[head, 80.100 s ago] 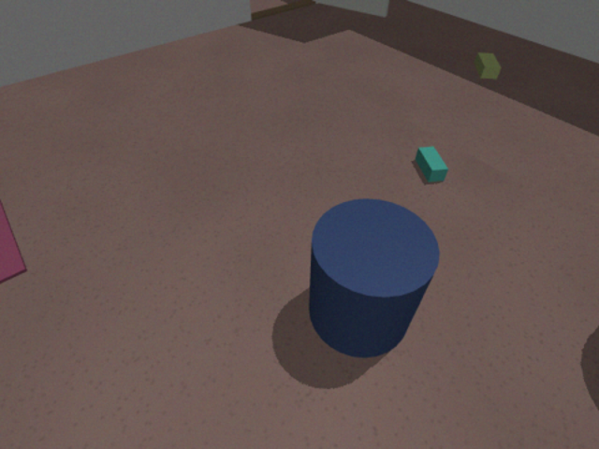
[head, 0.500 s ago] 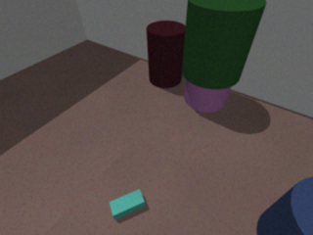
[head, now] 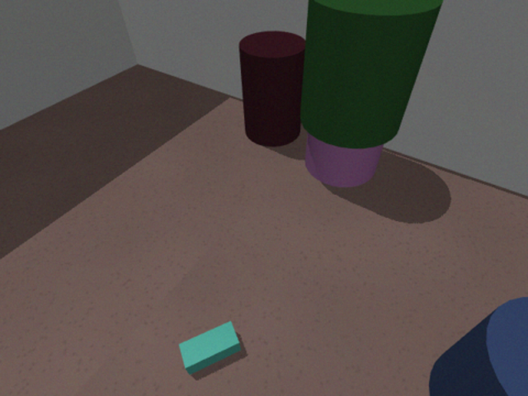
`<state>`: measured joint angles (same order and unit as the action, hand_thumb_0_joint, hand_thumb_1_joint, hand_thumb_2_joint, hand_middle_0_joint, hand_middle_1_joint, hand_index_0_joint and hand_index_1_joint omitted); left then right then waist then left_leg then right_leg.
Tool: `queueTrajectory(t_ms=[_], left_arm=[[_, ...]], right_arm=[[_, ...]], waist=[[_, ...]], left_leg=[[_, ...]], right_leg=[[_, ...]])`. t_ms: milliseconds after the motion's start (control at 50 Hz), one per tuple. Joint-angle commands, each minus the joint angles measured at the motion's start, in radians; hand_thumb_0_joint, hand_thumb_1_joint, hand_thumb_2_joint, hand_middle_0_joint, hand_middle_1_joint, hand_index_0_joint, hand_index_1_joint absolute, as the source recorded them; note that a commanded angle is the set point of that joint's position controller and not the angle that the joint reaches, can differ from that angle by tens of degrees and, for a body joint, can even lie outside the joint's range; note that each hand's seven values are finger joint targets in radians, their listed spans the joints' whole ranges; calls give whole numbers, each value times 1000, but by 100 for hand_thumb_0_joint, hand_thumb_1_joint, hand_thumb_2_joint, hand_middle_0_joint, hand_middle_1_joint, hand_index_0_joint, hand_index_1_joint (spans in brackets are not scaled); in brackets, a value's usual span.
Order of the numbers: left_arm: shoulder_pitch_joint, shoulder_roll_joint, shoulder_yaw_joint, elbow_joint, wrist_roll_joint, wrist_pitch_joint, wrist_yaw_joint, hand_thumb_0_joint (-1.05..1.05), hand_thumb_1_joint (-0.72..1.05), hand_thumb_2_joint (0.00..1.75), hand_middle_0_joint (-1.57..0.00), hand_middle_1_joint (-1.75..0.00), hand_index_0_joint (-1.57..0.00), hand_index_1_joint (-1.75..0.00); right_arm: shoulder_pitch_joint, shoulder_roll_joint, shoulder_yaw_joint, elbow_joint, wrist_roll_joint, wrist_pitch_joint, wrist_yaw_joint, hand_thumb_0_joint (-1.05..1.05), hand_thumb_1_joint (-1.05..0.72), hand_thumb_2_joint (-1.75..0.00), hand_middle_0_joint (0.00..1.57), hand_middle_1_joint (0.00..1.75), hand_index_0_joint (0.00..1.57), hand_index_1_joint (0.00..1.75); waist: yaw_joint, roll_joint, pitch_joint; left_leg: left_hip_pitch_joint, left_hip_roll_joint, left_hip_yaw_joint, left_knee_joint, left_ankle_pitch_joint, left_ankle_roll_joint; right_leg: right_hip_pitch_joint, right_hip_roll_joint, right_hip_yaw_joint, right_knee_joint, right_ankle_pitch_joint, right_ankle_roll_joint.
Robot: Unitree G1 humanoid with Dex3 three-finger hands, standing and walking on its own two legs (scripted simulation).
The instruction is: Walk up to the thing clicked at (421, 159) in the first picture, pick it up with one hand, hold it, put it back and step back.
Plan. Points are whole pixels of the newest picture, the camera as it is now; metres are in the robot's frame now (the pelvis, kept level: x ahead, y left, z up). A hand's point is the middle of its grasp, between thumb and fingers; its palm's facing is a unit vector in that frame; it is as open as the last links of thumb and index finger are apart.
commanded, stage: stand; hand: left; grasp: from above
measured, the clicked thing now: (210, 347) +0.45 +0.24 -0.74
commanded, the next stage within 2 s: step back in 0.88 s
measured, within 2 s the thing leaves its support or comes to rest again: neither
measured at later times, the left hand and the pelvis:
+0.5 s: hand out of the picture +0.08 +0.24 -0.16, palm faces -0.01 -0.95 -0.32, open 7.4 cm; pelvis +0.01 +0.00 +0.00, yaw -1 degrees
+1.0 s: hand out of the picture +0.09 +0.25 -0.16, palm faces -0.02 -0.93 -0.36, open 7.4 cm; pelvis -0.01 +0.00 -0.01, yaw -1 degrees
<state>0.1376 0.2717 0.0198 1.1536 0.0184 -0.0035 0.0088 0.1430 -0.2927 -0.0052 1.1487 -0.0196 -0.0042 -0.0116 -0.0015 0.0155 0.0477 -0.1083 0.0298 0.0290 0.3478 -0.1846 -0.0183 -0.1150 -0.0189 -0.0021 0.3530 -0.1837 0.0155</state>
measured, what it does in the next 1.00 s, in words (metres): stands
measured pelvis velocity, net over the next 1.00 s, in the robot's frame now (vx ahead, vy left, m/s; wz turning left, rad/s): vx -0.01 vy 0.00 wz -0.02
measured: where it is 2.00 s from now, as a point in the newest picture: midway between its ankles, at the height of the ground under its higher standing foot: outside the picture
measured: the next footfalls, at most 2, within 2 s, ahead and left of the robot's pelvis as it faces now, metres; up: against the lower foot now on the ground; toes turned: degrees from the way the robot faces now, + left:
right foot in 1.54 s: -0.12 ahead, -0.13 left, +0.00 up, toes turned -2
left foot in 1.88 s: -0.14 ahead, +0.10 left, +0.00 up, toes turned -5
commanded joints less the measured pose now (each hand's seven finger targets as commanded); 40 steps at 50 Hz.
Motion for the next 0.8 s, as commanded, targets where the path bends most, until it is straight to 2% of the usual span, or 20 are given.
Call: queueTrajectory(t_ms=[0,80,180,260,280,340,380,500,540,620,780], left_arm=[[-28,194,35,-57,-3,-14,17,0,90,90,-20,-30,-20,-30],[-21,179,31,-54,-1,-14,17,0,90,90,-20,-30,-20,-30],[-20,185,34,-58,-3,-15,17,0,90,90,-20,-30,-20,-30],[-38,193,37,-66,-3,-16,19,0,90,90,-20,-30,-20,-30],[-31,179,33,-58,-3,-14,18,0,90,90,-20,-30,-20,-30],[-35,212,38,-69,-1,-20,16,0,90,90,-20,-30,-20,-30],[-40,212,38,-68,-1,-19,17,0,90,90,-20,-30,-20,-30],[-39,233,40,-76,-3,-25,15,0,90,90,-20,-30,-20,-30],[-60,243,43,-84,-3,-27,15,0,90,90,-20,-30,-20,-30],[-51,235,36,-79,-5,-22,10,0,90,90,-20,-30,-20,-30],[-58,259,36,-86,-4,-27,8,0,90,90,-20,-30,-20,-30]], right_arm=[[-20,-173,-35,-45,2,-15,-10,0,-90,-90,20,30,20,30],[-28,-167,-36,-46,3,-16,-9,0,-90,-90,20,30,20,30],[-24,-176,-37,-46,1,-22,-12,0,-90,-90,20,30,20,30],[-22,-176,-38,-47,1,-21,-14,0,-90,-90,20,30,20,30],[-27,-167,-36,-43,3,-19,-12,0,-90,-90,20,30,20,30],[-38,-207,-46,-56,-1,-22,-11,0,-90,-90,20,30,20,30],[-40,-193,-44,-55,-1,-21,-11,0,-90,-90,20,30,20,30],[-52,-212,-48,-61,2,-25,-6,0,-90,-90,20,30,20,30],[-57,-216,-51,-68,2,-26,-6,0,-90,-90,20,30,20,30],[-56,-226,-48,-62,2,-23,-4,0,-90,-90,20,30,20,30],[-67,-234,-47,-66,2,-23,-1,0,-90,-90,20,30,20,30]], waist=[[2,-5,-19],[2,-17,-36],[3,-8,-66],[-2,-16,-67],[0,-18,-49],[0,-17,-33],[-1,-23,-27],[3,-20,-52],[-4,-21,-74],[-2,-13,-30],[-3,-20,-51]], left_leg=[[-11,86,-82,-73,62,28],[8,88,-80,-63,95,28],[37,96,-73,-58,161,29],[32,97,-71,-60,175,30],[32,96,-74,-65,145,28],[23,100,-78,-67,121,28],[16,96,-77,-74,86,28],[39,103,-79,-71,124,30],[56,106,-76,-63,148,31],[27,102,-76,-82,72,28],[42,108,-77,-82,78,32]], right_leg=[[-18,-95,80,-60,94,-23],[-17,-92,76,-58,123,-22],[5,-99,79,-41,196,-25],[12,-100,77,-38,207,-25],[-11,-92,68,-40,163,-22],[-21,-97,76,-60,127,-20],[-24,-96,80,-67,113,-22],[-11,-101,81,-61,153,-24],[-2,-107,84,-53,184,-29],[-28,-99,86,-77,108,-26],[-20,-106,95,-77,122,-30]])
